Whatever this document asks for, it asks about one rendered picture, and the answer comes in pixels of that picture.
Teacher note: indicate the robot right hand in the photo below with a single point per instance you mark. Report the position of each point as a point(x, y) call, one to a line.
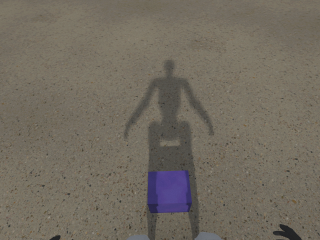
point(287, 232)

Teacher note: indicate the carton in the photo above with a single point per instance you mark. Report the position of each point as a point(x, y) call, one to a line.
point(169, 191)

